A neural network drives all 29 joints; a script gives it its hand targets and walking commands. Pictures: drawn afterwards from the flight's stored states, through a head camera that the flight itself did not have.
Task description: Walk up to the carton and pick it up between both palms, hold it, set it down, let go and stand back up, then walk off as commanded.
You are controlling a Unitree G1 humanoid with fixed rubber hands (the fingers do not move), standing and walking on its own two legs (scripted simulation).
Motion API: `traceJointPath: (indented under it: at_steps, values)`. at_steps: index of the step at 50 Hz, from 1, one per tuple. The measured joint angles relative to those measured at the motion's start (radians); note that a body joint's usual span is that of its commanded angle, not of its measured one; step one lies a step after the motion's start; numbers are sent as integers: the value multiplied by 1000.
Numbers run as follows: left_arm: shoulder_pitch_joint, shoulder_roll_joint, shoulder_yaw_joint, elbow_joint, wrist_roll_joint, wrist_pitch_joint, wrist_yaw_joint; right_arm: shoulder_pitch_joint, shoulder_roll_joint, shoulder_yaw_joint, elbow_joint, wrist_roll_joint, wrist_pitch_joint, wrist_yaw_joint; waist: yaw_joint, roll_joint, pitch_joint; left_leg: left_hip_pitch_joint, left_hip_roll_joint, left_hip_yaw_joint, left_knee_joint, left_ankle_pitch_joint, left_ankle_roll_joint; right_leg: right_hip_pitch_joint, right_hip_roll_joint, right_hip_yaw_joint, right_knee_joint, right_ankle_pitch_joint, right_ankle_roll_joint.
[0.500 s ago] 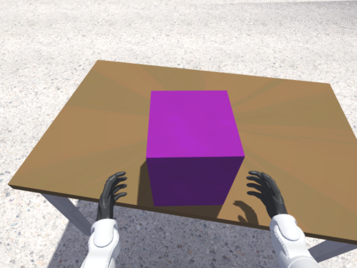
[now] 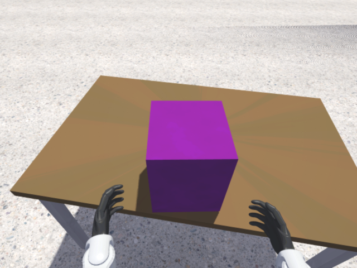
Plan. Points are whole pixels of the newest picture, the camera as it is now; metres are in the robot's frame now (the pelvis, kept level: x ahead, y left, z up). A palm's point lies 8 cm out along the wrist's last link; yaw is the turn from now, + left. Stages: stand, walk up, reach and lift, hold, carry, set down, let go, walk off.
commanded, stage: set down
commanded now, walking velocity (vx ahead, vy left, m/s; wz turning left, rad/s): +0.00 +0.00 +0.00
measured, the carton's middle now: (186, 157) +0.42 +0.03 -0.02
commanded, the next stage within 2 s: none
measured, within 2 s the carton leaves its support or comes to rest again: neither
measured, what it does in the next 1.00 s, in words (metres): stands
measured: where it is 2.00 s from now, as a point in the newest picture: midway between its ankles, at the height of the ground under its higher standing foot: outside the picture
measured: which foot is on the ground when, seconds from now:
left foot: down 0.00-1.00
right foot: down 0.00-1.00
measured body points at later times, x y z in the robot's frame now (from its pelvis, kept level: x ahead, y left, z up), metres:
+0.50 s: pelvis +0.01 +0.01 +0.00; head +0.01 +0.02 +0.45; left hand +0.21 +0.23 -0.03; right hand +0.22 -0.19 -0.04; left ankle +0.01 +0.17 -0.74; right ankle +0.02 -0.07 -0.74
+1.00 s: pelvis +0.03 +0.01 +0.01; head +0.02 +0.04 +0.46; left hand +0.19 +0.24 -0.05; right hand +0.20 -0.19 -0.06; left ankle +0.01 +0.17 -0.74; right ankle +0.02 -0.07 -0.74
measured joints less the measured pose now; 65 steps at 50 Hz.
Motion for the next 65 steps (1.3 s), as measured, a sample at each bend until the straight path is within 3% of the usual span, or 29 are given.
traceJointPath:
  at_steps: [11,21,32,44,65]
  values:
    - [78,16,1,-33,0,71,-2,120,0,0,-105,0,88,0,0,-15,34,51,0,0,-16,0,0,44,0,0,-1,-9,-1]
    - [56,78,-5,-53,-12,104,-17,130,0,-3,-160,0,131,0,0,-25,58,49,-7,0,-17,-6,0,44,-7,0,-3,-15,-1]
    - [121,89,-5,-67,-15,107,-77,171,0,-3,-155,0,104,-9,0,-25,56,67,-11,0,-49,-12,10,74,-11,0,-57,-10,12]
    - [168,101,-8,-67,-15,100,-90,185,0,-3,-101,0,70,-10,-3,-25,56,75,-13,0,-52,-18,16,90,-13,0,-76,-8,17]
    - [127,148,-7,-67,-16,239,-145,182,0,-8,-82,-31,159,-59,-10,-25,57,86,-13,0,-76,-11,16,94,-13,0,-85,-9,17]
